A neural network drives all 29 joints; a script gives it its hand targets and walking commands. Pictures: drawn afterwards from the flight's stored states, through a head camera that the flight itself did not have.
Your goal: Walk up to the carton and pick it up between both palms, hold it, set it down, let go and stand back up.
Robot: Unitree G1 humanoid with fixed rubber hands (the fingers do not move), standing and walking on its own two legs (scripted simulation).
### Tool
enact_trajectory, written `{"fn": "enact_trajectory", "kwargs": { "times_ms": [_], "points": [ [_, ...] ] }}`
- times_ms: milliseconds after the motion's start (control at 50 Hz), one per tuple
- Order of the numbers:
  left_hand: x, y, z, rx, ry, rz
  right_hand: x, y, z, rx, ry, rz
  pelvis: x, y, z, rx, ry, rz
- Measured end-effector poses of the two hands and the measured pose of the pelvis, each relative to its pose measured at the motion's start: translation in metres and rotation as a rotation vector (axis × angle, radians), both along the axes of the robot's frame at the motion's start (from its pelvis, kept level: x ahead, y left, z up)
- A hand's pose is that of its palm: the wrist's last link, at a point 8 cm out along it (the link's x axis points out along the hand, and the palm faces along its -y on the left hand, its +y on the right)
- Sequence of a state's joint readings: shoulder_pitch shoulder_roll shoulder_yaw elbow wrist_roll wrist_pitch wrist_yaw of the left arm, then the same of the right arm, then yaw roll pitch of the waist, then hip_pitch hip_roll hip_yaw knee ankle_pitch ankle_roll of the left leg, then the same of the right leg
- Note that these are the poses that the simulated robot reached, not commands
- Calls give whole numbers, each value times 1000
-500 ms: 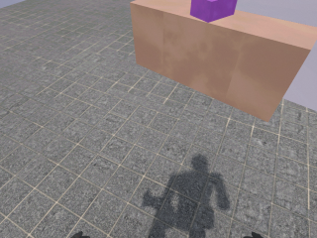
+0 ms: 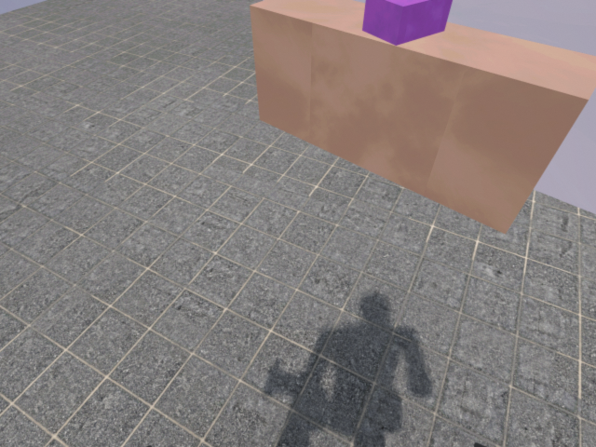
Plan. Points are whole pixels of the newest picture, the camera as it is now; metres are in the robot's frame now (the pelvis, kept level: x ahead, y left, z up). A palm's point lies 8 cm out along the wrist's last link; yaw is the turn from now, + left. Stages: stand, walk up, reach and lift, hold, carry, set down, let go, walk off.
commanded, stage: stand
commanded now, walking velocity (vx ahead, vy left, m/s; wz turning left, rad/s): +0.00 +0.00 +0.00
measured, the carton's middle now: (406, 12) +1.78 -0.44 -0.03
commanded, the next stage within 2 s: none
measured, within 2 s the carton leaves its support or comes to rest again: neither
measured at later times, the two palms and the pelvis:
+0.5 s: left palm out of the picture +0.09 +0.25 -0.10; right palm out of the picture +0.10 -0.25 -0.10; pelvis +0.00 +0.00 +0.00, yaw +1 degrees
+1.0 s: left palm out of the picture +0.09 +0.25 -0.11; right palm out of the picture +0.11 -0.25 -0.10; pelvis +0.01 +0.00 +0.00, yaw +1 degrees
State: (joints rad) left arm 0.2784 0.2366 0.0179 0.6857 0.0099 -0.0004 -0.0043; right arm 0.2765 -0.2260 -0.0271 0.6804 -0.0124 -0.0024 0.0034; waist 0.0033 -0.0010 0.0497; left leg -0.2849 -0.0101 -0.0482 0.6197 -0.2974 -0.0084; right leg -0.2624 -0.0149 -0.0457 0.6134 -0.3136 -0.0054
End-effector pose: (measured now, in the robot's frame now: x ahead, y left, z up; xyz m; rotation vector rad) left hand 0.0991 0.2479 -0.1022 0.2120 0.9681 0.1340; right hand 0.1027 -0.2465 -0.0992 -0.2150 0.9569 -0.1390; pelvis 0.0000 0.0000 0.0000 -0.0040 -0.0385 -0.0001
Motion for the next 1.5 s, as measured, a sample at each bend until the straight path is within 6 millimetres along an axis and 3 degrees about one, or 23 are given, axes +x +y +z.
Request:
{"fn": "enact_trajectory", "kwargs": {
  "times_ms": [1500],
  "points": [
    [-22, 2, -4, 11, 79, 64, 6, -4, -5, -6, 62, 26, 9, -6, 4, -1, -5, 35]
  ]
}}
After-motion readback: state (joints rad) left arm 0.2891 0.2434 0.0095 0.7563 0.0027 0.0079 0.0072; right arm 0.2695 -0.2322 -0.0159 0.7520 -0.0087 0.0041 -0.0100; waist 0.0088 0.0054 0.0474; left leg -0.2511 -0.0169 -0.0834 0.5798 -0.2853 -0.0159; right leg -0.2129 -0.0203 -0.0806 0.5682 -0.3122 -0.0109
